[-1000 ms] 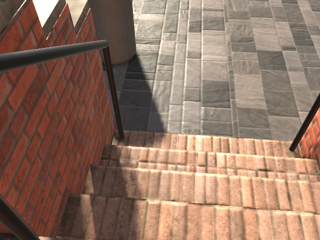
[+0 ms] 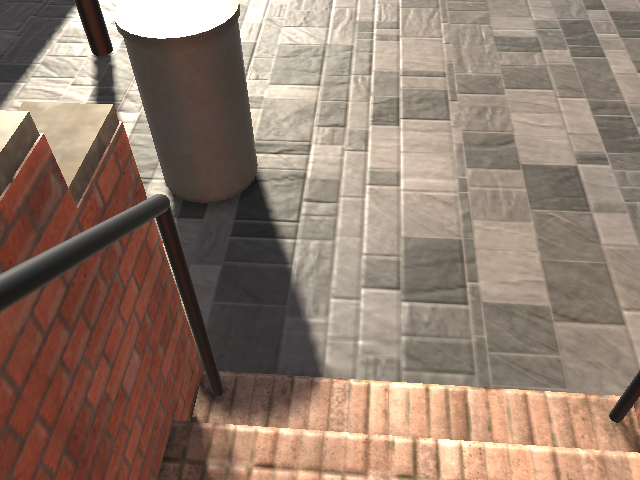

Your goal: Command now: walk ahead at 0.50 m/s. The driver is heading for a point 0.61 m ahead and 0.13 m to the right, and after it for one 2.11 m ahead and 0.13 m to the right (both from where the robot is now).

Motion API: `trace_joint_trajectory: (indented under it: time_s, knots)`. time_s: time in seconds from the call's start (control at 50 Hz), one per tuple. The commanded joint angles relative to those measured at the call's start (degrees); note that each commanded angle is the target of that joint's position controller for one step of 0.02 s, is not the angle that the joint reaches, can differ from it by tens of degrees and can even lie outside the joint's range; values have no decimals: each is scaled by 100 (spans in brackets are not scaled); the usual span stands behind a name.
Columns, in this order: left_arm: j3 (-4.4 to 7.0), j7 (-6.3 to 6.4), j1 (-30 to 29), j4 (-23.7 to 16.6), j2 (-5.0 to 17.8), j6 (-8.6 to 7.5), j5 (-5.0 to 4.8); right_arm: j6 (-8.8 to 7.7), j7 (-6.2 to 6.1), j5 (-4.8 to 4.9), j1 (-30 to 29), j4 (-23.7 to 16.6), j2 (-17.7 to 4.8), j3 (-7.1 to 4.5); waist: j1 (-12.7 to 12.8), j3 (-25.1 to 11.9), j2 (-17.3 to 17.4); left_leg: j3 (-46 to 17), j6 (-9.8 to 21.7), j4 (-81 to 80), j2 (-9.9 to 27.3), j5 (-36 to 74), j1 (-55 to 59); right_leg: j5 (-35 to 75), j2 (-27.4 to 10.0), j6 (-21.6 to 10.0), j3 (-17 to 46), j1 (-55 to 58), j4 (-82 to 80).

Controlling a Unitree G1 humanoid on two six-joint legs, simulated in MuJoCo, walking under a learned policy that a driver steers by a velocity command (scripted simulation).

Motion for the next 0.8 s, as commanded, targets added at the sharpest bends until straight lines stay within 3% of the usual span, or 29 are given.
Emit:
trace_joint_trajectory:
  time_s: [0.02, 0.04, 0.06, 0.1, 0.12, 0.14, 0.16, 0.18, 0.2, 0.22, 0.26, 0.28, 0.3, 0.34, 0.38, 0.46, 0.54, 0.58, 0.6, 0.62, 0.64, 0.66, 0.68, 0.7, 0.72, 0.74, 0.76, 0.78, 0.8]
  knots:
    - [166, 85, 301, -89, 584, 154, 7, 31, 99, 69, -625, -459, -129, 39, 198, 717, -797, 219, -46, -747, 19, 48, 628, 2168, -853, -787, 876, -720, -342]
    - [220, 31, 4, -48, 799, 165, 87, 62, 158, -31, 347, -36, -326, -81, -338, 231, -1105, 240, 17, 700, -3, 368, 1442, 2708, -1144, -840, 1140, -1030, 352]
    - [184, 9, 81, -211, 659, 155, 42, -9, 87, 62, 480, 75, -494, -125, -236, 419, -647, 200, 14, -1007, 224, -457, 883, 3088, -838, -667, 971, -56, 610]
    - [205, -25, -304, -11, 670, 134, 4, -119, -33, 51, 2029, 610, -751, -333, -1132, 120, -633, 559, 103, -1929, 364, -226, 3014, 4036, -645, -458, 1016, -513, 2820]
    - [181, -96, -145, 138, 424, 31, -16, -168, -48, -134, 3027, 1010, -857, -336, -1483, -149, 424, 171, 425, -1608, 755, 628, 4369, 1567, 252, -186, 722, -1703, 5455]
    - [115, -142, 542, 157, -62, -52, -45, -199, 5, -281, 3090, 1062, -864, -173, -1007, -391, 1431, -295, 588, 708, 1241, 2564, 5468, -1374, 556, -103, 1069, -3699, 7054]
    - [133, -170, 741, -31, 253, -89, -239, -134, 44, -95, 3231, 957, -658, -140, -953, -766, 1455, -1005, 966, 513, 1510, 1651, 5468, -754, 393, -181, 1279, -4306, 6500]
    - [209, -126, 502, -130, 523, -99, -268, -116, 93, 159, 3136, 1035, -771, -177, -767, -623, 983, -1581, 1398, -120, 1778, -694, 4785, -2, 222, -183, 1078, -4636, 6366]
    - [205, -20, -68, -596, 551, -119, -314, -124, 42, 303, 2626, 1238, -1287, -329, -440, -399, 1118, -2979, 1820, -999, 2331, -4027, 4094, 760, -290, -241, 817, -5134, 5775]
    - [340, 68, -613, -631, 1038, -35, -337, -221, 30, 97, 1514, 778, -541, -86, -172, 287, -40, -2929, 1569, -1477, 2018, -5236, 2673, 2073, -622, -387, 1006, -4809, 4292]
    - [265, 9, -852, -545, 639, -20, -171, -451, -107, -28, 1259, 909, -89, 44, -79, 643, 138, -2547, 938, -826, 1799, -3639, 1650, 2892, -834, -384, 1291, -4550, 3823]
    - [315, -33, -677, -510, 534, 35, -3, -473, -236, -66, 1345, 981, -49, 107, -1, 677, 185, -1529, 818, -885, 1319, -2860, 1096, 3662, -774, -196, 1362, -3958, 2432]
    - [263, -62, -794, -588, 315, 80, 68, -432, -351, -162, 1583, 1146, -439, -18, -21, 599, 525, -1223, 876, -946, 1168, -2493, 904, 3800, -790, -72, 1034, -3611, 2043]
    - [260, -166, -552, -547, 376, 153, 18, -416, -424, -297, 2043, 1280, -762, -56, -36, 188, 488, -1300, 1125, -680, 1371, -1965, 1108, 4119, -569, 75, 1022, -3392, 2262]
    - [330, -253, -1209, -836, 608, 173, -28, -459, -487, -23, 2274, 1322, -237, 5, -251, 418, 87, -1031, 743, -178, 1200, -3114, 1947, 5246, -591, -146, 1767, -4382, 976]
    - [236, -481, -2033, -1149, 365, 104, 185, -441, -711, -1, 1996, 1147, -369, 51, -421, 716, 240, 513, 304, 239, 561, -4598, 71, 8337, 11, -86, 513, -1764, -1036]
    - [93, -579, -2693, -1468, 169, 303, -21, -168, -712, 140, 2315, 1101, -423, -85, -983, 1148, 88, 343, 336, 1233, 974, -4400, 1479, 6768, -228, -112, 618, -2616, -1827]
    - [82, -686, -2917, -1656, 244, 310, -62, -69, -708, 40, 2406, 1053, -450, -114, -1208, 1140, 226, 137, 377, 1722, 1244, -3925, 2192, 6277, -461, -208, 459, -2785, -2366]
    - [138, -661, -2686, -1571, 351, 318, -67, -42, -665, 28, 2319, 1087, -490, -137, -1081, 1017, 223, 146, 370, 2170, 1270, -3444, 2110, 5857, -513, -315, 304, -2185, -2492]
    - [282, -640, -1486, -1218, 624, 317, -140, -51, -603, 9, 1748, 1106, -649, -152, -414, 645, 568, 228, 330, 3239, 1347, -2863, 1901, 5851, -719, -499, 279, -1085, -2845]
    - [454, -602, -393, -725, 962, 292, -68, -102, -541, 93, 1564, 1138, -459, -115, 55, 19, 82, 809, 195, 4635, 962, -1889, 1635, 6418, -251, -619, -277, 553, -3153]
    - [545, -621, 676, -384, 1282, 277, 77, -231, -535, 87, 1314, 1060, -593, -131, 729, -173, -844, 1293, -194, 7623, 164, -3350, 942, 7464, -327, -1034, -105, 1743, -3340]
    - [391, -695, 619, -249, 1392, 238, 139, -316, -463, -101, 2150, 879, 124, -9, -25, -321, -2423, 871, -415, 9479, -310, -7711, -1782, 9280, -880, -1419, 770, 3466, -1120]
    - [374, -716, 403, -521, 1351, 287, 16, -448, -372, 11, 2504, 568, -236, 11, -135, -1324, -2623, 134, -567, 9324, -126, -7587, -2171, 8478, -1280, -2093, 1903, 3756, -1060]
    - [436, -690, 423, -535, 1337, 384, -66, -441, -398, 180, 1932, 261, -477, -7, 101, -1546, -1608, 43, -470, 8463, -2, -6751, -2634, 5399, -1741, -2385, 2725, 3470, -2157]
    - [514, -622, 274, -330, 1596, 431, -90, -403, -485, 368, 1369, -40, -341, 47, -83, -944, -867, 44, -414, 7944, 98, -6073, -3142, 2845, -2016, -2425, 3803, 2645, -2827]
    - [427, -612, -325, -528, 1335, 404, 0, -289, -631, 338, 892, -165, -417, 26, -286, -414, -170, 20, -396, 7653, 204, -5771, -3159, 1508, -2086, -2268, 4426, 1590, -3240]
    - [239, -630, -968, -702, 874, 199, 228, -208, -682, 332, 952, -105, -553, -35, -661, 57, 122, -518, -282, 5927, 455, -4266, -2805, 1531, -1999, -1961, 4304, 324, -2949]
    - [162, -554, -1542, -978, 716, 103, 267, -98, -751, 134, 889, -130, -594, -68, -892, 533, 105, -377, -443, 5169, 357, -3680, -2147, 2753, -1521, -1714, 3560, -917, -2881]
Velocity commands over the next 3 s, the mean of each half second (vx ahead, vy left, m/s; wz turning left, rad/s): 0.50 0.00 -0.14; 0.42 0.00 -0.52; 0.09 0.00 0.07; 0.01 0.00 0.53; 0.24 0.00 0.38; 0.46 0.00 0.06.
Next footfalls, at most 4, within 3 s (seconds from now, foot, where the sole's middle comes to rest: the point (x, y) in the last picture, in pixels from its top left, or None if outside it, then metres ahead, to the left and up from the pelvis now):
0.12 left None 0.17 0.13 -0.90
0.66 right None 0.45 -0.12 -1.08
1.18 left None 0.70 0.01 -1.27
1.76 right None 0.51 -0.19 -1.08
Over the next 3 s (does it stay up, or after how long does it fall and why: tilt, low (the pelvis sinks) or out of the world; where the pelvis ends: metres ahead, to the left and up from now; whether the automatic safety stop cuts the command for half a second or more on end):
stays up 0.74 -0.01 -0.51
